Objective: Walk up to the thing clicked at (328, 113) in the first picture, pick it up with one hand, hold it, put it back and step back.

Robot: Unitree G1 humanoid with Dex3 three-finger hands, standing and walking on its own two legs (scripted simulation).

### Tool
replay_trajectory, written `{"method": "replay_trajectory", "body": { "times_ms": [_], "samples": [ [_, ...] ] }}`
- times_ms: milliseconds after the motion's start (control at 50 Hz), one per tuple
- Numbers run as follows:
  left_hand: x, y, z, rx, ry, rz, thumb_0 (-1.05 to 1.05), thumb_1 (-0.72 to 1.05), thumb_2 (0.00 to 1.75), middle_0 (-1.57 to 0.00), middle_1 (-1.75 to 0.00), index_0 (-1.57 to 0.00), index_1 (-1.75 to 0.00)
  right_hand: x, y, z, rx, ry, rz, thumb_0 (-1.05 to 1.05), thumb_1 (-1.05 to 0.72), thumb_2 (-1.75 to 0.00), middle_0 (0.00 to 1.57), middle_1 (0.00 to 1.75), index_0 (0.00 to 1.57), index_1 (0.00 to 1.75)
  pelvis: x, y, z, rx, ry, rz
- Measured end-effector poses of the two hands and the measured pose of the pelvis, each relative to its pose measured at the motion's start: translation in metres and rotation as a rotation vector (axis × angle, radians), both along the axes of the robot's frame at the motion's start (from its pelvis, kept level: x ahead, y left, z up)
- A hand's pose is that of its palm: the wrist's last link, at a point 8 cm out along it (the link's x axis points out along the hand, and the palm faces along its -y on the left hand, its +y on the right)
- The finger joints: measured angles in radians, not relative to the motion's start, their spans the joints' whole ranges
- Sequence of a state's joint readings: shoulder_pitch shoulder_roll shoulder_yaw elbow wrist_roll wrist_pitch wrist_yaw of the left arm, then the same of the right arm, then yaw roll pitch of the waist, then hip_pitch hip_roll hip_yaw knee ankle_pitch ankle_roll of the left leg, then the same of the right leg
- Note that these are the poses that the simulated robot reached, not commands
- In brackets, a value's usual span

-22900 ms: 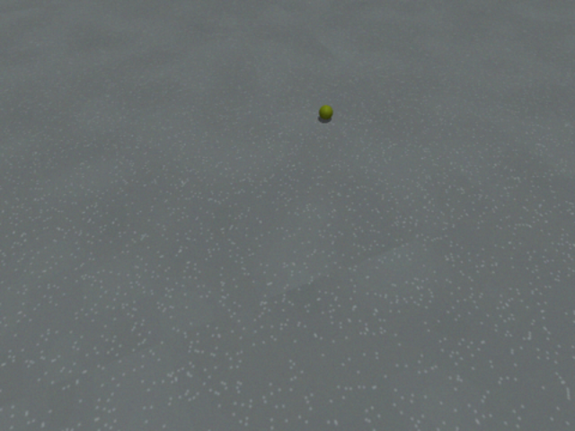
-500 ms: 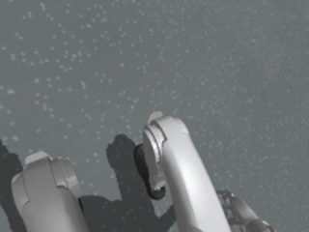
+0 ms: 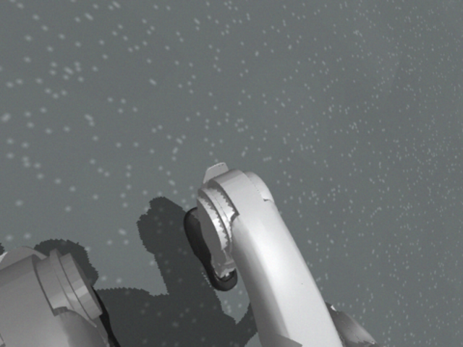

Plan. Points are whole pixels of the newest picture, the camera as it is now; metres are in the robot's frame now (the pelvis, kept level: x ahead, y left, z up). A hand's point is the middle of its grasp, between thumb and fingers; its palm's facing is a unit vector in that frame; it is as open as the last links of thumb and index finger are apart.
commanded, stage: rest palm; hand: left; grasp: from above
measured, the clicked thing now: out of the picture +0.51 +0.31 -0.27
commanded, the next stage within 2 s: close in 0.38 s
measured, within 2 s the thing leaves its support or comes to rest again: neither
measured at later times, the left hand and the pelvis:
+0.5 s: hand out of the picture +0.50 +0.31 -0.24, palm faces -0.44 -0.13 -0.89, open 13.6 cm; pelvis +0.00 +0.00 +0.00, yaw -1 degrees
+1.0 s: hand out of the picture +0.50 +0.31 -0.26, palm faces -0.43 -0.14 -0.89, open 12.3 cm; pelvis +0.00 +0.00 +0.00, yaw -2 degrees
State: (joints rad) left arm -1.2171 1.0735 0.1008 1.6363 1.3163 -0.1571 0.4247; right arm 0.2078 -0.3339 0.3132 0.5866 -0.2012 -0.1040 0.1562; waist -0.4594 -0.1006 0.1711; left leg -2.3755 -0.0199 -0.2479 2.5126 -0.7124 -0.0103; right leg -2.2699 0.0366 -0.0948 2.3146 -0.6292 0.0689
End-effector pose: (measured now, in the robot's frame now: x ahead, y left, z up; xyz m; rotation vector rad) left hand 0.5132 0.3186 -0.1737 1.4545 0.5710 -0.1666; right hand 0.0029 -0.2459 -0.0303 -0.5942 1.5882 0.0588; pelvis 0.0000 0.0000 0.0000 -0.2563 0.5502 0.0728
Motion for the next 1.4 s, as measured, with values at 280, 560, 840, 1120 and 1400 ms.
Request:
{"method": "replay_trajectory", "body": {
  "times_ms": [280,560,840,1120,1400],
  "samples": [
    [-0.006,0.001,-0.005,-0.008,-0.008,-0.018,0.0,-0.49,1.1,-0.12,-1.06,-0.11,-1.08,0.012,-0.003,0.001,0.0,-0.017,0.054,0.0,-0.91,-0.9,0.2,0.3,0.2,0.3,-0.002,0.002,-0.001,-0.015,-0.023,-0.006],
    [-0.009,-0.007,-0.013,-0.015,-0.015,-0.037,0.0,-0.48,1.08,-0.12,-1.08,-0.11,-1.09,0.009,0.007,0.0,0.023,-0.032,0.064,0.0,-0.91,-0.91,0.2,0.3,0.2,0.3,-0.005,0.004,-0.002,-0.021,-0.037,-0.012],
    [-0.005,-0.011,-0.02,-0.003,-0.015,-0.017,0.0,-0.33,0.96,-0.18,-1.06,-0.2,-1.04,0.003,0.013,-0.002,0.06,-0.01,0.056,0.0,-0.9,-0.9,0.2,0.3,0.2,0.3,-0.003,0.004,-0.002,-0.026,-0.028,-0.018],
    [-0.007,-0.008,-0.022,-0.008,-0.008,-0.005,0.0,-0.23,0.88,-0.25,-1.01,-0.28,-0.98,-0.002,0.009,0.002,0.048,0.016,0.057,0.0,-0.9,-0.9,0.2,0.3,0.2,0.3,-0.004,0.003,-0.001,-0.026,-0.033,-0.02],
    [-0.011,-0.012,-0.023,-0.011,-0.007,-0.033,0.0,-0.11,0.85,-0.33,-0.99,-0.37,-0.96,0.001,0.007,0.004,0.033,-0.001,0.073,0.0,-0.9,-0.9,0.2,0.3,0.2,0.3,-0.006,0.003,0.0,-0.03,-0.045,-0.02]
  ]
}}
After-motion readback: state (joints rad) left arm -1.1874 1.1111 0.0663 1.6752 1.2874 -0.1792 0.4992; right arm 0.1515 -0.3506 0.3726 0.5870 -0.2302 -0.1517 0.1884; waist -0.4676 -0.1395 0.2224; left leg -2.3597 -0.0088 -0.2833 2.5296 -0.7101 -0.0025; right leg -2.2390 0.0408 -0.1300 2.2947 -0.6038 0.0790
